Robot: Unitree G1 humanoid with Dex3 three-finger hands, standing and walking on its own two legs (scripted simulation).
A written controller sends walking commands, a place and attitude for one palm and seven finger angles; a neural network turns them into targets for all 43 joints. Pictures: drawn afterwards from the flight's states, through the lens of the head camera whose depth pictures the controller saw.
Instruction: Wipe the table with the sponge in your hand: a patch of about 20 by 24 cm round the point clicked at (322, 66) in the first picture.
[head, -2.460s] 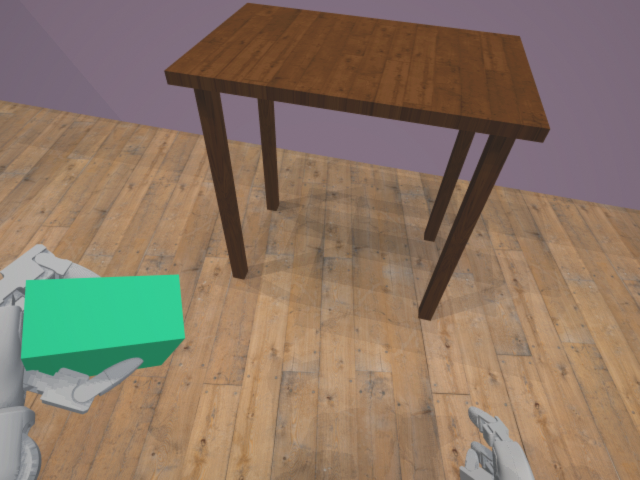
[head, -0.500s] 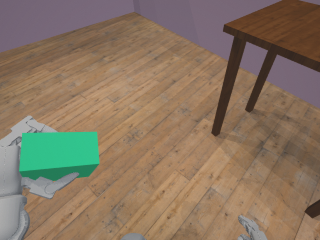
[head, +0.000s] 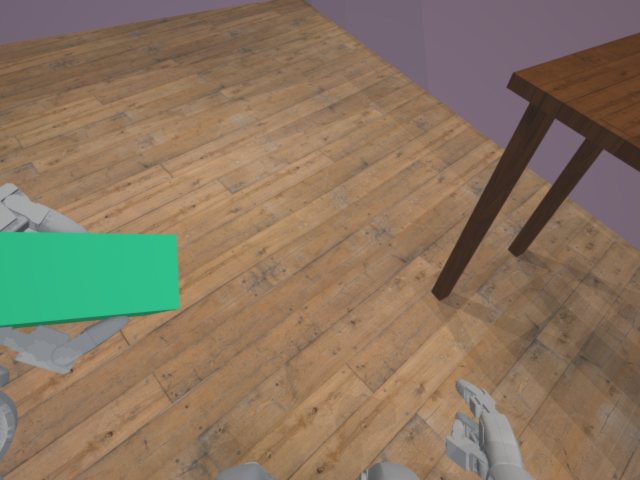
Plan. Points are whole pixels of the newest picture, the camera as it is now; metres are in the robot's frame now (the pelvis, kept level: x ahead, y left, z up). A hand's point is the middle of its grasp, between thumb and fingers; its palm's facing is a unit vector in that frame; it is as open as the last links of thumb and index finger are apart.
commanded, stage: walk to a spot facing it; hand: left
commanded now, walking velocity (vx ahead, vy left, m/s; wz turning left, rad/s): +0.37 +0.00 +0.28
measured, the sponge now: (113, 281) +0.25 +0.20 +0.18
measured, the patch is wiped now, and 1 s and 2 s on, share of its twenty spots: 0.00 0.00 0.00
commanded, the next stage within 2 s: turn to face it in 0.62 s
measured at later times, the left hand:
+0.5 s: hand (132, 215) +0.32 +0.20 +0.19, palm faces +0.49 -0.75 -0.45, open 10.1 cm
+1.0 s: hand (99, 163) +0.35 +0.23 +0.22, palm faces +0.67 -0.58 -0.46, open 10.1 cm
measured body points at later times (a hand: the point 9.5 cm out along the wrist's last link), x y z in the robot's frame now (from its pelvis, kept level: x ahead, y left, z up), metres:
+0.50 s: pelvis +0.14 -0.06 +0.02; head +0.18 -0.06 +0.47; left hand +0.28 +0.23 +0.22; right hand +0.34 -0.28 -0.08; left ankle +0.11 +0.07 -0.63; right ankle +0.12 -0.17 -0.72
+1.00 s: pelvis +0.24 -0.06 +0.01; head +0.26 -0.06 +0.46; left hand +0.31 +0.26 +0.25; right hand +0.48 -0.16 -0.08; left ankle +0.24 +0.09 -0.72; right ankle +0.32 -0.15 -0.70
